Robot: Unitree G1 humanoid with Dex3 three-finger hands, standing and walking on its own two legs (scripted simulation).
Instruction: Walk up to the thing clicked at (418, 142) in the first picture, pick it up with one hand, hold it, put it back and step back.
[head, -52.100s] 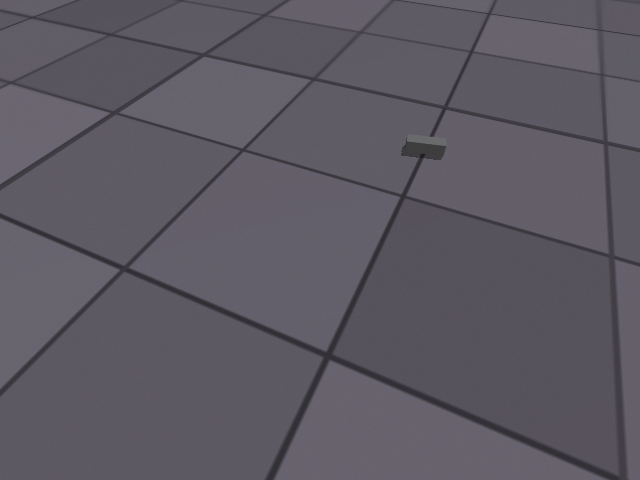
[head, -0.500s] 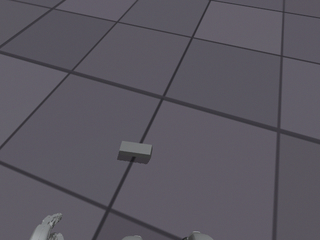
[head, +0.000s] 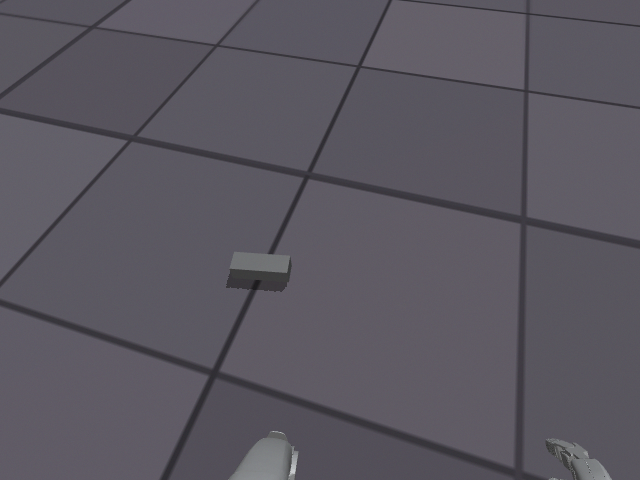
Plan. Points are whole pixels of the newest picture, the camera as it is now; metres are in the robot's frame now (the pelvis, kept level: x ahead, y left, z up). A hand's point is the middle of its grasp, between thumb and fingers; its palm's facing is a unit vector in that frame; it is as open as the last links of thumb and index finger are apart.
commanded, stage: step back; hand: left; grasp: from above
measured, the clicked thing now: (261, 267) +0.85 +0.28 -0.72
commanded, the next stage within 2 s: stand in 1.76 s
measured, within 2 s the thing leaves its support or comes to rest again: neither
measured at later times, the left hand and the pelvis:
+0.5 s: hand out of the picture -0.07 +0.26 -0.13, palm faces +0.07 -0.92 -0.40, open 7.4 cm; pelvis -0.17 -0.02 +0.01, yaw +3 degrees
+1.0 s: hand out of the picture -0.27 +0.26 -0.12, palm faces +0.14 -0.89 -0.43, open 7.4 cm; pelvis -0.28 -0.03 +0.01, yaw +7 degrees
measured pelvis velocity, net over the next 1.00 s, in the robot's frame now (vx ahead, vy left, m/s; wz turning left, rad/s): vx -0.28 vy -0.03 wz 0.13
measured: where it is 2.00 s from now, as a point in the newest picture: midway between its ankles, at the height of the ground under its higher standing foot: outside the picture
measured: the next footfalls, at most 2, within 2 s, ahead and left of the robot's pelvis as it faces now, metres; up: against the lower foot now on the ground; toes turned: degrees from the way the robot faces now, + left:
left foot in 0.26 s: -0.06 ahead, +0.12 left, +0.00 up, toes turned +3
right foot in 0.58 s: -0.19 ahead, -0.14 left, +0.00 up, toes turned +5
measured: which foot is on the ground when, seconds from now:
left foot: up 0.00-0.24, down 0.26-0.60, up 0.62-0.90, down 0.92-1.00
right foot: down 0.00-0.28, up 0.30-0.56, down 0.58-1.00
